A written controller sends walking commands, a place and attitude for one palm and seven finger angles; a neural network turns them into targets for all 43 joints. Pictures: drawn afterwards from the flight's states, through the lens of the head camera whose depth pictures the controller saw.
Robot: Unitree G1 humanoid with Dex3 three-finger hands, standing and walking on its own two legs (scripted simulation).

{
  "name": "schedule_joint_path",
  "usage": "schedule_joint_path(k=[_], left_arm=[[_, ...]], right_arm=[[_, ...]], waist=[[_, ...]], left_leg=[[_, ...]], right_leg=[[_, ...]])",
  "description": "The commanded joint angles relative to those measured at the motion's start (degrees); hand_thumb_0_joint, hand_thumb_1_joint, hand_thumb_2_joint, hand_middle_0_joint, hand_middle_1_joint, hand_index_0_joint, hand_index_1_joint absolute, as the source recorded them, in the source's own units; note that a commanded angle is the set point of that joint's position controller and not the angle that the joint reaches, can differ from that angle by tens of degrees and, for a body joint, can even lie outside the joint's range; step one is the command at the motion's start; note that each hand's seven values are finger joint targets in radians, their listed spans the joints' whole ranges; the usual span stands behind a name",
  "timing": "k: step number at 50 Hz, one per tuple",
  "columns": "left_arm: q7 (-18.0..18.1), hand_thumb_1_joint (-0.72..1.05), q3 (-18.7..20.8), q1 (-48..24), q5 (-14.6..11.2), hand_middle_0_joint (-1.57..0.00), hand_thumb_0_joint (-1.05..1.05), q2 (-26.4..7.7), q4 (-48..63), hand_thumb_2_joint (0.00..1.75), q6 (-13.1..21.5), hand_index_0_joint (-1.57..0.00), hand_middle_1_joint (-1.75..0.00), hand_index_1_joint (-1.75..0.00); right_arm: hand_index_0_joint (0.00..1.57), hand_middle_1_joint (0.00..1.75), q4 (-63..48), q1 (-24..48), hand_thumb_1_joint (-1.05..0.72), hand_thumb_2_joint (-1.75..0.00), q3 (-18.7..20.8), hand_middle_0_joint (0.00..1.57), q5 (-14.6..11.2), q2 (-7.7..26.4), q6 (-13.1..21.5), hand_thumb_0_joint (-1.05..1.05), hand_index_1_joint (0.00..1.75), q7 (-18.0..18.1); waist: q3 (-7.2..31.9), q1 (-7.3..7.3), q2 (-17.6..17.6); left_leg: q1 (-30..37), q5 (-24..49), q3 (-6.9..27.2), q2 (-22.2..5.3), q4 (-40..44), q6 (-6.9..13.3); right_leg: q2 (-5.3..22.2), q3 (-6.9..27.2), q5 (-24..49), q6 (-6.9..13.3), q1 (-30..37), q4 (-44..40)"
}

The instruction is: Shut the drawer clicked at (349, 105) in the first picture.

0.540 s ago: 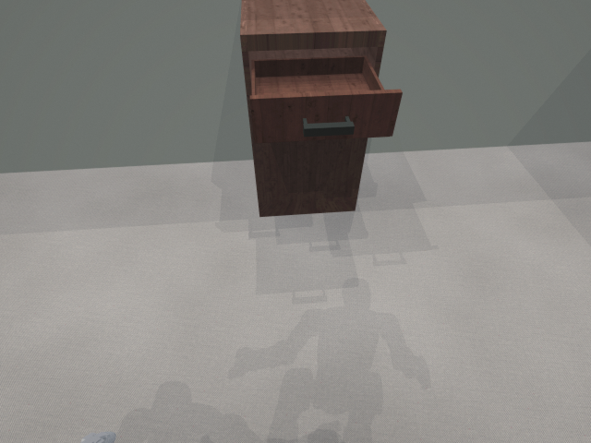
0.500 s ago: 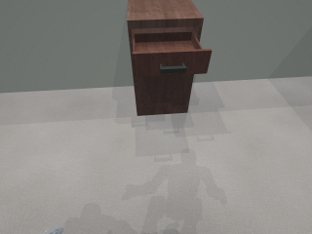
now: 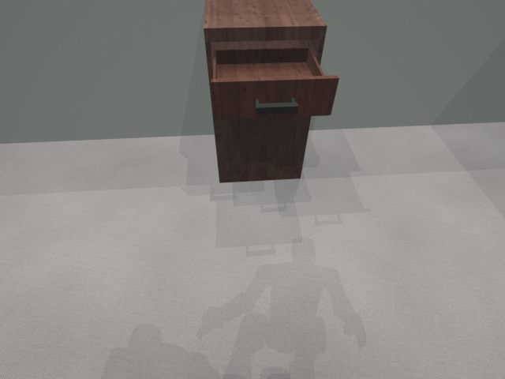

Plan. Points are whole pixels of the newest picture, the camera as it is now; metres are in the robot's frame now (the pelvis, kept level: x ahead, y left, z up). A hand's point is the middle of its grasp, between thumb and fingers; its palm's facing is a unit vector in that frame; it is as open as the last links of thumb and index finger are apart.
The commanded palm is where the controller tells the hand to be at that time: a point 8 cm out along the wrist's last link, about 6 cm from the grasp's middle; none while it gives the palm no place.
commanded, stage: stand and wait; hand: left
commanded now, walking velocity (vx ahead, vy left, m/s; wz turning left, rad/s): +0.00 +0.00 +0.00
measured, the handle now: (275, 104) +0.94 -0.02 -0.08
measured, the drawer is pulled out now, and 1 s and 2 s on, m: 0.30 0.30 0.30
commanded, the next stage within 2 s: look at it before walking up in 0.28 s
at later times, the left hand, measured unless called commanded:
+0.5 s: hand out of the picture +0.07 +0.24 -0.15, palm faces -0.02 -0.94 -0.33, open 7.4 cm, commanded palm none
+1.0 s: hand out of the picture +0.07 +0.25 -0.15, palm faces -0.01 -0.94 -0.34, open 7.4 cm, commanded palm none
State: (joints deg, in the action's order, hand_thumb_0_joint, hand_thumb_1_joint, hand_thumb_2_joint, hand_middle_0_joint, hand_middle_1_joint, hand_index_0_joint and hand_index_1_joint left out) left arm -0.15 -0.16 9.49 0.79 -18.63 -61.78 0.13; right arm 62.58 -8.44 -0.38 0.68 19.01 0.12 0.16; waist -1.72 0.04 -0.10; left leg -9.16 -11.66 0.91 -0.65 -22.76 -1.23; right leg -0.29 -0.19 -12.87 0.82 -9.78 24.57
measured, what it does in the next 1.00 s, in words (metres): stands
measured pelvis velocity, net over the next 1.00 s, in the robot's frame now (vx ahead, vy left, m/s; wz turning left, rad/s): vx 0.00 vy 0.00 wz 0.00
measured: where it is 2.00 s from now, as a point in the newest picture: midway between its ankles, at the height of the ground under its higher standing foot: outside the picture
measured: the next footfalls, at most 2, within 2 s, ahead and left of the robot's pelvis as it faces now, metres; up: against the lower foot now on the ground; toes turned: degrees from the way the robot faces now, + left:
left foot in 1.98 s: +0.26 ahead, +0.07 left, +0.00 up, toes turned -26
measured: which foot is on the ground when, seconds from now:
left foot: down 0.00-1.00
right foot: down 0.00-1.00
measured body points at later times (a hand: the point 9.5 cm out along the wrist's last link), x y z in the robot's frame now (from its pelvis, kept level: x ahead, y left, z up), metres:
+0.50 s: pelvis +0.00 +0.00 +0.00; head -0.01 +0.00 +0.45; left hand +0.08 +0.29 -0.13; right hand +0.07 -0.29 -0.13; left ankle +0.01 +0.14 -0.74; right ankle +0.01 -0.11 -0.74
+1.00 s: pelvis +0.00 +0.00 +0.00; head +0.00 +0.00 +0.45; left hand +0.07 +0.29 -0.13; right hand +0.07 -0.29 -0.13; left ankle +0.01 +0.14 -0.74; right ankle +0.01 -0.11 -0.74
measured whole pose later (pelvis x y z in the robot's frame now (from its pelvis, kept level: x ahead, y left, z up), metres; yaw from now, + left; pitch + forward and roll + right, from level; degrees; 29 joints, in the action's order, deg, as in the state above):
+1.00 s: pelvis +0.00 +0.00 +0.00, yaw +0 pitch -2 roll +0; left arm -0.1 0.2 8.7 0.8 -19.0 -63.3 0.7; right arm 64.2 -7.5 -0.7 0.5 18.8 0.6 0.2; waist -1.6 -0.1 -0.1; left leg -7.6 -10.3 1.0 -0.9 -19.7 -1.4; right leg -0.5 -0.3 -11.4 0.9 -8.2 21.4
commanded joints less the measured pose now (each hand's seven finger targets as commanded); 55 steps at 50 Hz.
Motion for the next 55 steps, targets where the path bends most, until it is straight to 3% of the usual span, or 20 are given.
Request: schedule_joint_path(k=[1,29,36,52,55], left_arm=[[0.73,0.90,2.27,-3.51,-0.23,-0.20,0.00,-12.07,3.71,0.90,1.50,-0.20,-0.30,-0.30],[0.70,0.90,2.32,-3.76,-0.05,-0.20,0.00,-11.86,2.98,0.90,1.51,-0.20,-0.30,-0.30],[0.71,0.90,2.36,-3.73,-0.08,-0.20,0.00,-11.90,2.71,0.90,1.63,-0.20,-0.30,-0.30],[0.65,0.90,2.62,-3.61,-0.10,-0.20,0.00,-12.66,2.84,0.90,1.66,-0.20,-0.30,-0.30],[0.85,0.90,2.20,-0.90,-0.12,-0.20,0.00,-7.25,3.07,0.90,-0.02,-0.20,-0.30,-0.30]], right_arm=[[0.20,0.30,-3.32,3.25,-0.90,-0.90,2.20,0.20,0.08,10.57,1.84,0.00,0.30,0.65],[0.20,0.30,-2.39,3.26,-0.90,-0.90,2.17,0.20,0.04,10.91,2.04,0.00,0.30,0.66],[0.20,0.30,-2.32,3.33,-0.90,-0.90,2.10,0.20,-0.03,11.03,2.15,0.00,0.30,0.67],[0.20,0.30,-1.98,3.28,-0.90,-0.90,2.27,0.20,0.02,11.47,2.01,0.00,0.30,0.92],[0.20,0.30,-2.18,-0.27,-0.90,-0.90,1.67,0.20,0.09,5.27,1.11,0.00,0.30,1.25]], waist=[[2.97,-0.22,0.26],[2.25,-0.22,-0.54],[3.62,-0.20,0.16],[2.83,-0.10,0.10],[3.08,0.15,0.72]], left_leg=[[-0.21,4.07,4.26,-5.34,3.87,2.41],[0.44,4.55,4.82,-5.88,5.84,2.35],[1.49,6.31,4.89,-6.08,5.88,2.37],[2.78,7.41,3.57,-6.35,4.89,1.95],[2.26,7.07,0.70,-6.58,1.57,0.99]], right_leg=[[6.98,6.97,2.04,1.27,-0.39,-6.20],[6.57,6.75,2.81,0.81,-0.36,-6.94],[6.73,6.49,4.89,0.76,0.67,-6.86],[6.76,7.58,8.85,1.20,0.29,-7.24],[6.54,8.78,12.32,0.73,-1.70,-3.80]])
